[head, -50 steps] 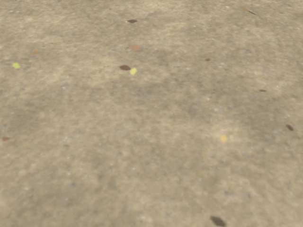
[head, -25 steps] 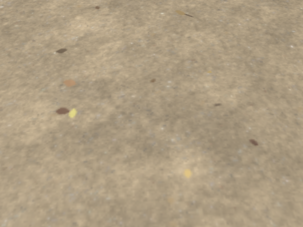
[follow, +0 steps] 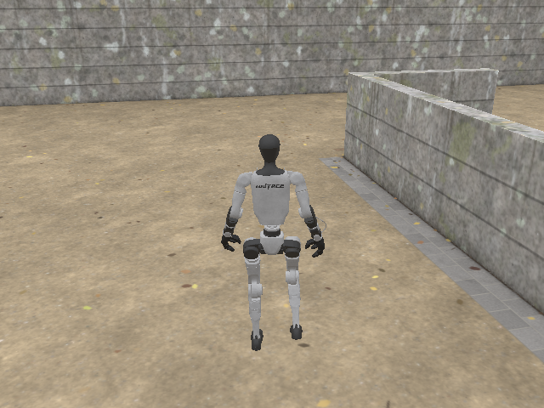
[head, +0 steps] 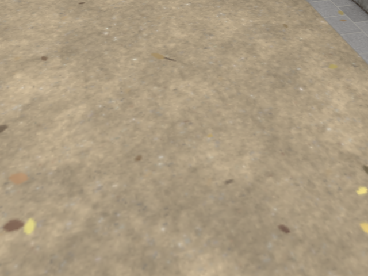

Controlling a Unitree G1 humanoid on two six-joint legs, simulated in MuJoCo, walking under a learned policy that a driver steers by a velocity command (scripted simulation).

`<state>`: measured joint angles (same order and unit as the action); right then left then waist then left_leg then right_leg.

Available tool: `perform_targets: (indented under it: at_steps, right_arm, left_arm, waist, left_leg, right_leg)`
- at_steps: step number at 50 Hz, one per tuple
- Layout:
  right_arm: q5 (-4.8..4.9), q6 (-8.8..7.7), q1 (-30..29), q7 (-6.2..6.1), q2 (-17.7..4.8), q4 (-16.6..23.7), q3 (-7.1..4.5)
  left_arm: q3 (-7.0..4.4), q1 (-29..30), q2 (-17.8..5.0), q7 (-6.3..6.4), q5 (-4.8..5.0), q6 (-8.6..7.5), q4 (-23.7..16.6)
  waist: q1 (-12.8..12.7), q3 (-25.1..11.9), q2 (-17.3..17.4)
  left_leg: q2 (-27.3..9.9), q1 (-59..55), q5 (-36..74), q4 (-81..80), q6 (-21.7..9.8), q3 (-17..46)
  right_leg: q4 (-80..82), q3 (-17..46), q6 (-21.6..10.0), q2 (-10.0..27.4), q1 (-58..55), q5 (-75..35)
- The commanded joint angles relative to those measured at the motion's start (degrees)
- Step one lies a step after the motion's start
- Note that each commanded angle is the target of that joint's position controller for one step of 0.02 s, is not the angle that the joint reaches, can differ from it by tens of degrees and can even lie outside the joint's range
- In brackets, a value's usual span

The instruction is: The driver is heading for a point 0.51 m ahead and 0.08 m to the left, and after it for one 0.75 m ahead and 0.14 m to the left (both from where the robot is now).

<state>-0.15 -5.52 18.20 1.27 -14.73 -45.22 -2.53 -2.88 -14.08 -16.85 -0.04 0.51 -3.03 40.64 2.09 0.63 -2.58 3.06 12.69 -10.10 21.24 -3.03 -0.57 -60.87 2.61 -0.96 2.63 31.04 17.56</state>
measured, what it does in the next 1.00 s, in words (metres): walks ahead, turning left: right foot, then left foot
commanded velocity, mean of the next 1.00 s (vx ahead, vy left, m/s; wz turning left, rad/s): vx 0.50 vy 0.00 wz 0.33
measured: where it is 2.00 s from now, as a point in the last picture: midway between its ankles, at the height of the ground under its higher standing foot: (143, 209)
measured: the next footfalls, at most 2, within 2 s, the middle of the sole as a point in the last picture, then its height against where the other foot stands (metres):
right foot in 0.30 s outside the picture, level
left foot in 0.82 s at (140, 255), level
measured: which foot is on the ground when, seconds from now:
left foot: down 0.00-0.32, up 0.34-0.80, down 0.82-1.00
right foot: up 0.00-0.28, down 0.30-0.84, up 0.86-1.00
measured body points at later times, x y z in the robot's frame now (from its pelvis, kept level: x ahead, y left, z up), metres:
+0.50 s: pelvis +0.27 -0.06 +0.00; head +0.29 -0.07 +0.45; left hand +0.35 +0.22 -0.10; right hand +0.39 -0.33 -0.13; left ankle +0.27 +0.10 -0.66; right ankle +0.29 -0.15 -0.74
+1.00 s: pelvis +0.53 +0.05 +0.00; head +0.56 +0.08 +0.44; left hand +0.56 +0.36 -0.11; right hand +0.73 -0.16 -0.11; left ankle +0.53 +0.13 -0.74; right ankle +0.58 -0.12 -0.66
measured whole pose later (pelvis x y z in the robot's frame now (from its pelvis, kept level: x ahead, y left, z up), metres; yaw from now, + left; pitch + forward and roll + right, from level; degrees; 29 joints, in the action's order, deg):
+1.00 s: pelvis +0.53 +0.05 +0.00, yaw +24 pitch +1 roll -1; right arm 0.5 -2.3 15.4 1.4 -16.3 -40.7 -4.1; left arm -3.4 -9.0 -17.3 -0.1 0.0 -6.1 43.8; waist 1.1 3.4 -1.1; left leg 5.3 16.8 -9.5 25.3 -5.7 1.2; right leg -64.1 2.9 1.0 5.2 29.6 19.2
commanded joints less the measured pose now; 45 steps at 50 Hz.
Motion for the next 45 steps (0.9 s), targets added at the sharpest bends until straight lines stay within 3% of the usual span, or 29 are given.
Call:
perform_targets:
  at_steps: [1, 6, 10, 12, 13, 14, 15, 16, 17, 18, 19, 20, 21, 23, 26, 31, 36, 38, 39, 40, 41, 42, 43, 44, 45]
  right_arm:
    - [0.52, -0.73, -1.10, -0.51, -9.09, 2.71, -2.06]
    - [1.17, 0.23, 2.18, -0.91, -10.60, 0.29, -2.23]
    - [1.59, 1.30, 5.77, -1.02, -10.91, -2.05, -2.27]
    - [1.69, 2.02, 5.72, -1.37, -11.79, -2.64, -2.59]
    - [1.73, 2.29, 4.65, -1.53, -12.56, -2.52, -2.79]
    - [1.68, 2.40, 3.89, -1.62, -12.14, -2.30, -2.56]
    - [0.81, 2.18, 2.88, -1.60, -9.65, -1.04, -1.53]
    - [0.49, 1.21, 9.20, -1.51, -3.39, 0.33, 0.40]
    - [1.44, 0.43, 9.21, -1.34, -5.74, -0.47, -0.04]
    - [2.78, 0.36, 4.54, -1.22, -10.21, 0.61, -1.57]
    - [2.69, 0.54, 1.14, -1.30, -10.04, 1.48, -1.65]
    - [2.00, 0.95, -0.44, -1.44, -9.35, 1.73, -1.81]
    - [1.72, 1.76, 0.42, -1.55, -8.44, 1.34, -2.09]
    - [1.90, 3.25, 2.10, -1.55, -5.79, 0.73, -1.85]
    - [1.49, 4.12, -0.90, -1.64, -5.08, 2.33, -1.98]
    - [1.29, 3.36, -9.66, 0.25, -3.41, 5.13, -1.14]
    - [1.32, 3.52, -16.89, 1.80, -3.99, 9.38, -1.02]
    - [1.21, 3.74, -15.83, 2.15, -5.38, 10.31, -1.74]
    - [1.21, 3.95, -12.90, 2.14, -6.67, 10.06, -2.48]
    - [1.39, 4.07, -6.03, 1.91, -8.75, 8.56, -3.80]
    - [1.54, 4.38, 3.76, 1.04, -12.50, 5.94, -5.89]
    - [1.90, 4.64, 7.25, -0.14, -19.67, 5.14, -7.57]
    - [1.76, 3.67, 6.53, 0.23, -19.22, 7.48, -6.74]
    - [1.19, 2.86, 5.85, 0.63, -14.55, 7.24, -5.32]
    - [1.13, 2.29, 3.42, 0.58, -12.75, 7.09, -4.79]
  left_arm:
    - [-0.41, 2.81, -2.22, -0.06, -0.41, -0.83, -4.90]
    - [0.23, 11.25, -1.04, -0.93, 0.05, -1.55, -6.35]
    - [-0.01, 16.73, -1.81, -1.93, 0.52, -2.13, -8.40]
    - [-0.56, 15.70, -3.08, -2.26, 0.42, -2.61, -8.57]
    - [-1.18, 12.34, -4.23, -2.16, 0.25, -2.83, -7.75]
    - [-2.38, 5.30, -6.37, -1.73, -0.07, -2.91, -5.62]
    - [-3.61, -4.54, -9.65, -1.08, -0.88, -2.84, -3.73]
    - [-4.94, -10.72, -15.03, -0.62, -1.62, -2.14, -2.78]
    - [-3.91, -12.11, -11.04, -0.66, -1.11, -1.69, -2.32]
    - [-2.84, -8.72, -8.07, -0.56, -0.62, -1.64, -2.02]
    - [-2.23, -4.81, -6.41, -0.55, -0.43, -1.69, -2.12]
    - [-1.70, -1.33, -4.62, -0.79, -0.61, -1.93, -1.87]
    - [-1.36, 1.06, -3.26, -0.95, -0.97, -2.47, -1.66]
    - [-1.64, 3.32, -2.93, -1.07, -1.19, -3.40, -0.72]
    - [-2.37, 2.98, -4.51, -0.61, -1.53, -4.08, 1.18]
    - [-3.07, 0.69, -7.07, 0.44, -1.10, -3.28, 3.35]
    - [-3.99, -3.29, -9.38, 0.68, 0.36, -1.33, 5.92]
    - [-4.42, -2.67, -10.89, 0.91, 0.81, -0.46, 6.02]
    - [-4.64, -2.20, -11.71, 1.12, 1.03, 0.01, 5.87]
    - [-4.63, -1.31, -11.97, 1.29, 1.22, 0.53, 5.66]
    - [-4.04, -1.44, -10.82, 1.53, 0.97, 0.52, 5.32]
    - [-1.86, -5.82, -4.15, 1.10, -1.59, -0.39, 2.67]
    - [-0.68, -4.62, -2.87, 0.33, -1.00, -2.72, 1.21]
    - [-1.94, 2.78, -7.72, -0.40, 1.55, -4.27, -0.23]
    - [-1.68, 5.08, -7.28, -0.48, 2.05, -5.11, -1.21]
  waist:
    - [-0.64, -0.23, 7.28]
    - [2.29, 1.13, 6.78]
    - [3.38, 2.87, 6.80]
    - [1.51, 2.53, 7.24]
    - [-0.89, 0.85, 7.58]
    - [-4.57, -3.52, 6.81]
    - [-9.05, -11.37, 4.70]
    - [-8.35, -20.86, -8.62]
    - [-9.18, -23.75, -11.60]
    - [-8.84, -13.89, -7.11]
    - [-7.29, -8.25, -4.86]
    - [-5.50, -4.20, -3.34]
    - [-3.47, -2.23, -4.49]
    - [-1.46, -0.79, -4.21]
    - [-1.06, 1.01, -1.58]
    - [-4.03, 3.13, 0.30]
    - [-6.04, 5.25, 0.71]
    - [-4.27, 3.16, -0.87]
    - [-2.26, 0.65, -2.00]
    - [1.89, -3.12, -1.74]
    - [6.66, -8.24, 0.38]
    - [3.64, -13.17, 14.68]
    - [2.80, -22.41, 15.16]
    - [5.62, -17.27, 8.69]
    - [4.08, -10.64, 7.12]
  left_leg:
    - [-15.36, -5.94, 10.13, -12.11, -10.56, 14.33]
    - [-13.16, -5.54, 12.43, -12.47, -8.37, 7.46]
    - [-15.83, -9.99, 13.33, -10.08, -7.55, 8.91]
    - [-16.93, -12.19, 16.87, -7.11, -6.62, 10.52]
    - [-16.36, -11.90, 22.71, -3.52, -5.86, 10.20]
    - [-13.81, -9.72, 28.62, 3.96, -4.49, 8.42]
    - [-10.78, -1.03, 21.91, 17.38, -2.41, 6.42]
    - [-2.43, 21.01, -3.18, 39.57, 2.04, 1.35]
    - [-1.82, 27.66, -23.13, 48.58, 2.21, 7.70]
    - [-4.78, 31.80, -19.67, 52.15, 1.96, 8.31]
    - [-7.22, 31.47, -14.82, 50.94, 1.90, 6.62]
    - [-8.75, 29.67, -11.24, 48.38, 2.13, 6.12]
    - [-10.26, 26.39, -8.46, 46.29, 2.32, 6.58]
    - [-10.85, 22.72, -5.55, 45.16, 3.01, 6.30]
    - [-11.16, 26.04, 0.89, 40.51, 3.89, 7.31]
    - [-10.08, 24.80, 13.49, 23.75, 3.16, 3.13]
    - [-8.83, 27.12, 8.29, 15.96, 0.38, -0.25]
    - [-5.95, 22.66, 2.44, 15.17, -1.65, -3.34]
    - [-3.67, 17.78, -0.63, 15.43, -2.89, -5.18]
    - [-0.95, 8.56, -0.54, 13.44, -4.58, -6.49]
    - [0.28, -7.39, 2.44, 10.42, -6.92, -4.18]
    - [-14.24, -28.41, 1.09, 9.24, -15.03, 21.19]
    - [-22.79, -36.83, -9.66, -1.95, -23.05, 48.70]
    - [-21.57, -33.99, -9.47, -5.00, -19.10, 42.89]
    - [-19.41, -26.44, -6.11, -4.86, -16.85, 35.07]
  right_leg:
    - [8.04, 0.72, 1.34, 3.21, 8.05, -5.00]
    - [24.21, -1.51, 1.95, 1.39, 3.11, -19.36]
    - [29.66, -1.42, 0.47, 0.12, 2.23, -18.56]
    - [32.21, -1.18, -0.78, -0.70, -0.79, -14.93]
    - [33.83, -2.04, -1.65, -1.77, -6.28, -14.00]
    - [35.26, -2.93, -3.07, -2.56, -17.01, -14.70]
    - [32.32, 2.39, -5.97, 3.65, -33.38, -16.17]
    - [33.66, 24.79, -13.64, 18.99, -55.65, -9.08]
    - [40.69, 37.21, -15.39, 21.89, -54.56, -0.51]
    - [42.50, 29.66, -12.86, 19.79, -47.03, 3.35]
    - [44.29, 22.46, -11.33, 17.55, -39.09, 1.61]
    - [46.77, 17.27, -10.59, 15.27, -32.08, -1.78]
    - [48.99, 12.54, -9.80, 13.40, -26.97, -5.38]
    - [52.14, 6.55, -9.89, 12.30, -21.69, -11.06]
    - [53.73, 0.13, -10.37, 12.44, -21.70, -18.17]
    - [54.45, -8.82, -8.76, 11.22, -24.60, -21.05]
    - [50.78, -11.85, -7.38, 14.26, -34.72, -26.21]
    - [44.68, -13.58, -6.09, 14.45, -37.22, -42.17]
    - [39.00, -14.39, -5.38, 14.13, -37.62, -51.87]
    - [29.13, -15.77, -4.18, 12.74, -35.70, -56.98]
    - [15.15, -16.70, -1.89, 10.30, -27.24, -50.69]
    - [-6.58, -16.07, 1.92, 3.13, -2.96, -9.80]
    - [-18.32, -2.26, 2.96, -5.55, 9.87, 17.64]
    - [-19.48, 2.65, 1.47, -2.06, 15.90, 13.43]
    - [-15.60, 2.04, 0.25, 0.32, 16.61, 8.39]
